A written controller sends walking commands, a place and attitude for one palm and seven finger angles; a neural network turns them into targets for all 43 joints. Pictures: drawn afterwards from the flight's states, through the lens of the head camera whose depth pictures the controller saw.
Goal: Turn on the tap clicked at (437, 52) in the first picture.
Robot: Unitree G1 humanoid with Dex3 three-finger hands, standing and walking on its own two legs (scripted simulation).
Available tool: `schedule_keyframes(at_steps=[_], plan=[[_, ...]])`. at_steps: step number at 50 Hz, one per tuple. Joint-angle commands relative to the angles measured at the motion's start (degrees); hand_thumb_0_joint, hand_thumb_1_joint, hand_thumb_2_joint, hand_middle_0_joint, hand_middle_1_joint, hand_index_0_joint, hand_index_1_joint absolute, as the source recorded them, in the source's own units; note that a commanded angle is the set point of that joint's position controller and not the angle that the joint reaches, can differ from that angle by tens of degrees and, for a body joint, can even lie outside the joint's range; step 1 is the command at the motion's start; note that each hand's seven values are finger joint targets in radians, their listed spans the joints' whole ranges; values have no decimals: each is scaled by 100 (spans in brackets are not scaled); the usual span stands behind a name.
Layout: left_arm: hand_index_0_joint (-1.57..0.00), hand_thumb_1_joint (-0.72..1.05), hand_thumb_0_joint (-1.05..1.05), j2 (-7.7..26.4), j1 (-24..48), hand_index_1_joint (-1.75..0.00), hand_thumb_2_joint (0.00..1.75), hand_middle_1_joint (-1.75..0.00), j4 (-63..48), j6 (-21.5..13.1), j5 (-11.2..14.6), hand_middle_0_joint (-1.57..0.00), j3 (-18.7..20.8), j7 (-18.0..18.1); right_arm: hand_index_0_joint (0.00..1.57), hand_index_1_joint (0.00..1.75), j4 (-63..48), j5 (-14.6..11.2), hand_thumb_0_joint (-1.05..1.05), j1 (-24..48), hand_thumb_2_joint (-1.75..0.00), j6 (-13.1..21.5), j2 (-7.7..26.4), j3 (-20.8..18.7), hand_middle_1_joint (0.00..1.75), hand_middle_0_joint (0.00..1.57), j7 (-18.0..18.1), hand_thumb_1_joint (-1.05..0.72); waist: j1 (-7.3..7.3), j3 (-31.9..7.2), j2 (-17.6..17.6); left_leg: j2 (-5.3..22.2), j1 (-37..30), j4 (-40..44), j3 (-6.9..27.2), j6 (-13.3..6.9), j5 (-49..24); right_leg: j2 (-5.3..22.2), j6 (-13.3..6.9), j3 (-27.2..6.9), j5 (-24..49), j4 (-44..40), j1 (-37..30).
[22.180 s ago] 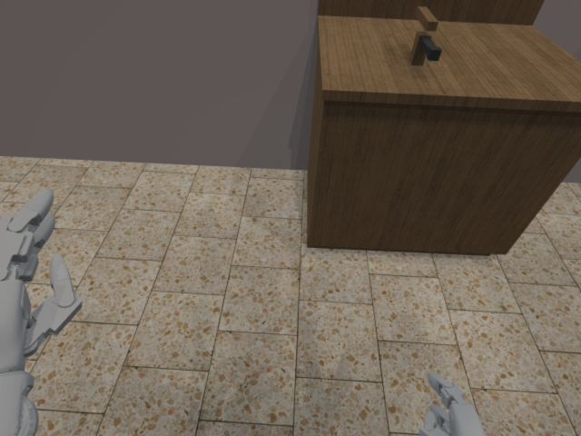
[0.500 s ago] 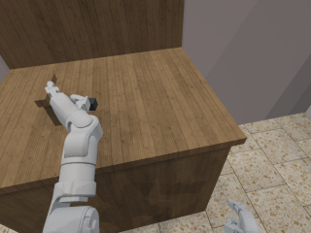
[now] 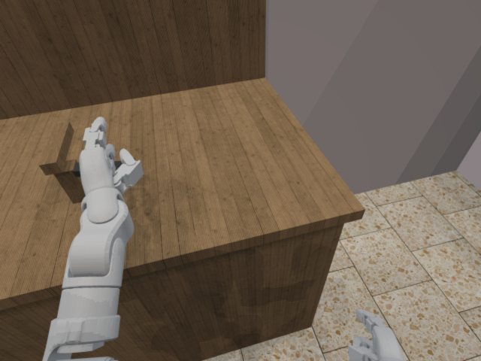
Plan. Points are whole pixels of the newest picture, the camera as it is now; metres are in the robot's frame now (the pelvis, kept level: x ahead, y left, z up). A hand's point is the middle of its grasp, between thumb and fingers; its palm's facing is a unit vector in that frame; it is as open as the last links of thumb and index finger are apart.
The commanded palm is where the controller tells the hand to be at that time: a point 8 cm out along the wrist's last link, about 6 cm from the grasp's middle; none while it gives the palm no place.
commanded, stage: draw the hand back beside the body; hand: left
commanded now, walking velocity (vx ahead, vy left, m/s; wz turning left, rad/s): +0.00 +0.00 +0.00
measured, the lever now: (128, 167) +0.43 +0.27 +0.11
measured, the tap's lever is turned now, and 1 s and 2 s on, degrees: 76 76 76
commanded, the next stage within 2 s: step back with the hand held close in 1.32 s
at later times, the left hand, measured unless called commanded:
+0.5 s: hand (103, 220) +0.25 +0.22 +0.16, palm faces +0.31 -0.92 -0.26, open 7.6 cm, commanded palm +0.21 +0.27 +0.17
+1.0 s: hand (50, 264) +0.19 +0.26 +0.16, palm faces +0.38 -0.87 -0.32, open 7.5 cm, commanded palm +0.14 +0.31 +0.17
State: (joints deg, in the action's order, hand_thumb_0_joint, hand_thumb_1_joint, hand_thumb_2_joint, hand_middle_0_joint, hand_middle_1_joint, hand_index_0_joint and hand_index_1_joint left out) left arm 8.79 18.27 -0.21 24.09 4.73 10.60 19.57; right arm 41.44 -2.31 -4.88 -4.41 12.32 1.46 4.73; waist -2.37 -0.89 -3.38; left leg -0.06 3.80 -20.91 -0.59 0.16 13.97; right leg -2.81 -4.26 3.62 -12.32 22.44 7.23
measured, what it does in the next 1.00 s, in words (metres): stands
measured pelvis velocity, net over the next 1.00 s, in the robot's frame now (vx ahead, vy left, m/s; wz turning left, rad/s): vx -0.02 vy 0.03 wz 0.00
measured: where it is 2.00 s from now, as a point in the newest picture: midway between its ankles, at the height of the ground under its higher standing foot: outside the picture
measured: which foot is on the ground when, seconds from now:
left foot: down 0.00-1.00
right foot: down 0.00-1.00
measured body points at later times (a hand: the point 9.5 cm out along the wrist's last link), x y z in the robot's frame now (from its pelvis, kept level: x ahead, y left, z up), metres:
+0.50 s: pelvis -0.03 +0.01 +0.00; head -0.04 -0.02 +0.45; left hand +0.23 +0.27 +0.18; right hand +0.16 -0.21 -0.09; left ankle -0.03 +0.12 -0.74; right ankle +0.00 -0.07 -0.74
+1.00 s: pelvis -0.02 +0.03 +0.00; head -0.04 +0.01 +0.45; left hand +0.16 +0.31 +0.17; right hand +0.18 -0.19 -0.08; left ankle -0.03 +0.12 -0.74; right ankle +0.00 -0.07 -0.74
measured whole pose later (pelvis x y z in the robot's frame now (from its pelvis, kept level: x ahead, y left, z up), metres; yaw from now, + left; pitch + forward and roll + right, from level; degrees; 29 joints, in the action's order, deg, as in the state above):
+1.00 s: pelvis -0.02 +0.03 +0.00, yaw +0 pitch -7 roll -1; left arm 18.3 -21.6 -19.1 -6.8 4.3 13.4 6.2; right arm 36.8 -0.3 -8.8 2.9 12.6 0.5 1.8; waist -3.3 3.2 -3.6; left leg -1.1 0.4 -19.5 -1.0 -1.8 12.3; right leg -1.9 -2.3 3.1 -8.4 17.0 1.9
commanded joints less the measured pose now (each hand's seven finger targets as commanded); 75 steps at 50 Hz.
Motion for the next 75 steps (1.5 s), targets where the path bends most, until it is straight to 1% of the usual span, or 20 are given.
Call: schedule_keyframes(at_steps=[1,2,3,4,7,10,14,17,21,36,40,46,50,52,60,61,71,72,73,75], plan=[[-16,90,0,1453,872,-18,90,-18,-1509,-81,448,-16,1065,-415,20,30,-1162,-124,0,1217,-90,320,523,-79,30,20,137,-90,-387,-1116,413,-56,137,104,-34,-179,-1614,311,325,-375,1945,-298,-1007],[-16,90,0,1305,908,-18,90,-18,-1732,-37,432,-16,918,-282,20,30,-1195,-131,0,1262,-90,368,497,-56,30,20,105,-90,-351,-1023,478,-51,161,130,-41,-171,-1551,305,323,-354,1671,-325,-906],[-16,90,0,2194,217,-18,90,-18,-1368,-871,234,-16,773,-698,20,30,-1064,96,0,777,-90,413,687,-174,30,20,-64,-90,19,-629,504,76,215,73,-10,-211,-1241,478,428,-511,1962,-346,-752],[-16,90,0,2275,-145,-19,90,-19,-1305,-1314,263,-16,999,-830,20,30,-1160,81,0,764,-90,479,608,-192,30,20,-134,-90,-135,-846,474,54,343,81,-22,-242,-1227,514,434,-572,2090,-300,-977],[-16,90,0,2329,435,-19,90,-19,-2326,-2336,154,-16,722,-1043,20,30,-1284,80,0,715,-90,732,585,-253,30,20,-205,-90,-25,-998,-436,16,-130,136,-82,-233,-1198,435,283,-540,1470,-486,-806],[-17,90,0,2089,384,-20,90,-20,-1907,-2765,100,-17,419,-1095,20,30,-1253,101,0,636,-90,917,639,-290,30,20,-192,-90,94,-584,239,36,-244,185,-77,-286,-932,390,316,-546,979,-777,-469],[-17,90,0,1813,176,-22,90,-22,-1406,-3084,47,-17,78,-1136,20,30,-1175,73,0,629,-90,977,667,-301,30,20,-174,-90,152,-113,351,2,-226,342,-19,-304,-268,376,299,-540,-100,-1135,-151],[-18,90,0,1892,-64,-22,90,-22,-1409,-3265,19,-18,184,-1131,20,30,-1164,83,0,649,-90,953,666,-304,30,20,-179,-90,81,-324,125,-27,-202,468,26,-291,-166,407,266,-516,-244,-1143,-385],[-18,90,0,2232,-896,-24,90,-24,-1585,-3403,31,-18,732,-1133,20,30,-1215,125,0,634,-90,905,665,-324,30,20,-203,-90,-73,-696,226,12,-208,512,76,-268,-603,387,227,-447,343,-1001,-846],[-19,90,0,1879,-2105,-28,90,-28,-2721,-3521,-30,-19,623,-1296,20,30,-1381,179,0,511,-90,1008,652,-322,30,20,-243,-90,-34,-271,-144,113,-232,542,214,-155,-967,280,144,-367,690,-865,-648],[-20,90,0,1897,-2556,-29,90,-29,-2852,-3527,-15,-20,713,-1272,20,30,-1383,205,0,485,-90,1028,654,-339,30,20,-245,-90,-61,-245,127,135,-169,523,232,-149,-1009,281,155,-345,730,-820,-676],[-20,90,0,1981,-3046,-30,90,-30,-3212,-3517,-46,-20,911,-1254,20,30,-1407,210,0,470,-90,1053,660,-336,30,20,-260,-90,-90,-157,-304,145,-80,505,299,-79,-1094,277,120,-347,759,-754,-690],[-20,90,0,1930,-3508,-30,90,-30,-3214,-3467,-4,-20,962,-1263,20,30,-1429,230,0,436,-90,1050,650,-347,30,20,-256,-90,-106,-75,73,178,-11,453,284,-102,-1143,287,143,-341,807,-746,-660],[-20,90,0,1961,-3625,-30,90,-30,-3343,-3477,-26,-20,1016,-1249,20,30,-1421,223,0,406,-90,1068,647,-347,30,20,-259,-90,-108,-88,-247,161,10,434,297,-67,-1134,297,126,-352,782,-734,-667],[-20,90,0,1933,-3358,-30,90,-30,-3211,-3456,-36,-20,934,-1197,20,30,-1364,230,0,425,-90,1144,654,-334,30,20,-193,-90,-76,-13,219,137,19,459,334,-123,-823,294,152,-319,512,-760,-551],[-20,90,0,1957,-3350,-30,90,-30,-3321,-3468,-44,-20,951,-1204,20,30,-1383,216,0,453,-90,1150,661,-339,30,20,-192,-90,-75,-122,-119,123,-60,435,303,-123,-905,304,142,-358,579,-742,-583],[-20,90,0,1949,-3553,-30,90,-30,-3207,-3451,-11,-20,1001,-1248,20,30,-1372,221,0,468,-90,1105,634,-344,30,20,-204,-90,-100,-29,-67,113,4,370,235,-144,-1089,342,153,-381,796,-763,-602],[-20,90,0,2076,-3239,-30,90,-30,-3425,-3488,-17,-20,1064,-1221,20,30,-1387,224,0,457,-90,1119,641,-333,30,20,-202,-90,-107,-158,-116,112,-13,385,270,-130,-1074,347,148,-374,779,-742,-675],[-20,90,0,2750,-2751,-30,90,-30,-3763,-3690,29,-20,1821,-1182,20,30,-1643,117,0,439,-90,1044,644,-238,30,20,-171,-90,34,452,-52,270,407,217,397,-251,-495,633,214,-1012,932,-947,73],[-20,90,0,2068,-3797,-30,90,-30,-2976,-3667,-59,-20,1343,-1263,20,30,-1509,191,0,218,-90,920,596,-258,30,20,-175,-90,88,206,469,285,346,-8,471,-279,-583,827,235,-1028,1109,-909,194]])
